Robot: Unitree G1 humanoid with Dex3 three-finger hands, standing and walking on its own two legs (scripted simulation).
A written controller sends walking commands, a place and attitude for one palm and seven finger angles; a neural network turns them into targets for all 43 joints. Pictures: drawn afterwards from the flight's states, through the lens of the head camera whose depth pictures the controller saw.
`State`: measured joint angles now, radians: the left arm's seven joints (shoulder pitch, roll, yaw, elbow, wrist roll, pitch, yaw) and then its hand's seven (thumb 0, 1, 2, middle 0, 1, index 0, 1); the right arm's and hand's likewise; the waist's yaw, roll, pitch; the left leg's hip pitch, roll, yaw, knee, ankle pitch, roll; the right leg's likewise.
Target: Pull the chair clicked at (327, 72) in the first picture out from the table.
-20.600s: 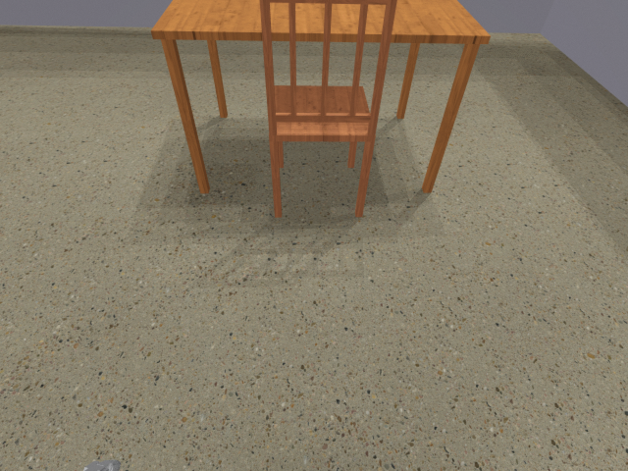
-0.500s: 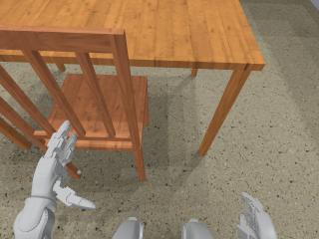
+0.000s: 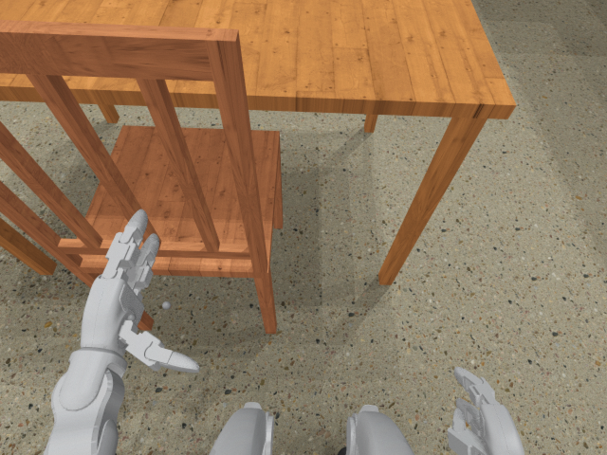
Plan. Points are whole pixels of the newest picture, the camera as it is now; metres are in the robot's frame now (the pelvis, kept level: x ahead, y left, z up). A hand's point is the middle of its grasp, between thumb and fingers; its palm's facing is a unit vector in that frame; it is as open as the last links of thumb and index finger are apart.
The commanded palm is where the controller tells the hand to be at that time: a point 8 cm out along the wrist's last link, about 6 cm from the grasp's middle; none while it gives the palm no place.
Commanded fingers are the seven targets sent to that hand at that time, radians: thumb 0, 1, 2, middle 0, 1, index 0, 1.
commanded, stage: aim the fingers beside a spindle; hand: left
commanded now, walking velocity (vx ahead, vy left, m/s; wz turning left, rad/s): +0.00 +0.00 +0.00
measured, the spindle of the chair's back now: (114, 183) +0.46 +0.30 +0.04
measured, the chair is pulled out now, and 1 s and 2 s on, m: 0.00 0.00 0.00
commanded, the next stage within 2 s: push the fingers through the gap in 1.14 s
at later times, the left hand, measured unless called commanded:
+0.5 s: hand (189, 291) +0.32 +0.17 +0.01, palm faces +0.00 -1.00 -0.03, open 16.9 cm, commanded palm +0.30 +0.22 +0.01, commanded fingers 0.00 -0.50 0.30 -0.06 -0.08 -0.06 -0.08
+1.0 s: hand (189, 290) +0.32 +0.17 +0.00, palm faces +0.00 -1.00 -0.03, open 16.9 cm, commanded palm +0.30 +0.22 +0.01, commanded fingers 0.00 -0.50 0.30 -0.06 -0.08 -0.06 -0.08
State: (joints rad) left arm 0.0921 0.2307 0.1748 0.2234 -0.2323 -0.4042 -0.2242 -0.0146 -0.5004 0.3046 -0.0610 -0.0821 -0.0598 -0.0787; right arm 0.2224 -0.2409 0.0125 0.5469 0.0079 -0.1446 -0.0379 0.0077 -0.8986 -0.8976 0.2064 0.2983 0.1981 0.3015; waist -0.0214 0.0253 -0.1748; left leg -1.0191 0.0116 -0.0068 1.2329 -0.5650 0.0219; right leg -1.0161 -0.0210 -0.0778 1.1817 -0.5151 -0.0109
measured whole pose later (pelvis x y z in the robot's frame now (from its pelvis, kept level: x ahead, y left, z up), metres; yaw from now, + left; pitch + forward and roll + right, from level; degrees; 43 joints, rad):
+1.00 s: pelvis +0.00 +0.00 -0.02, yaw +0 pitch +23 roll -2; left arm -0.05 0.22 0.16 0.35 -0.20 -0.44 -0.18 -0.01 -0.50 0.30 -0.06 -0.08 -0.06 -0.08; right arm 0.21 -0.25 0.00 0.56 0.00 -0.08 -0.03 0.01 -0.90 -0.90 0.21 0.30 0.20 0.30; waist -0.03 0.02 -0.18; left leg -1.11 0.02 -0.01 1.30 -0.59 0.02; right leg -1.12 -0.02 -0.08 1.26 -0.54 -0.02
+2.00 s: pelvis +0.00 +0.00 -0.01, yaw -1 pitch +24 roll -2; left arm -0.33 0.26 0.23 0.61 -0.17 -0.46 -0.15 -0.01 -0.50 0.30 -0.06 -0.08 -0.06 -0.08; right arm 0.24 -0.25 0.00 0.61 0.00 -0.04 -0.03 0.01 -0.90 -0.90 0.21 0.30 0.20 0.30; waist -0.06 0.02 -0.18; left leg -1.13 0.02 0.00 1.29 -0.57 0.02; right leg -1.14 -0.01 -0.06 1.24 -0.52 -0.02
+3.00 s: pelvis +0.00 +0.00 -0.02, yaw -2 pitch +26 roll -2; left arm -0.56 0.30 0.29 0.86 -0.12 -0.50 -0.13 -0.01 -0.50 0.30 -0.06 -0.09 -0.06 -0.09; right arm 0.26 -0.25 0.01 0.62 -0.01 0.04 -0.01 0.00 -0.90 -0.90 0.21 0.30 0.20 0.30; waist -0.10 0.02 -0.17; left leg -1.17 0.02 0.01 1.29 -0.58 0.03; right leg -1.17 -0.01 -0.05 1.23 -0.51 0.00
